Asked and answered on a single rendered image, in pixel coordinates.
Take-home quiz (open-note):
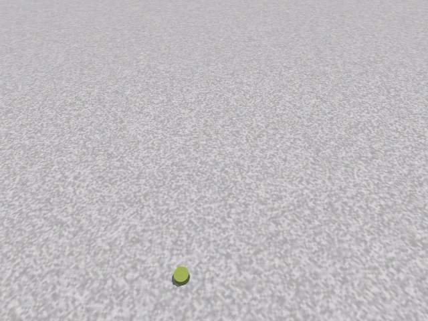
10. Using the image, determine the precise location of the tin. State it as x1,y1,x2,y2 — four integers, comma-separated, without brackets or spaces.
174,267,190,286

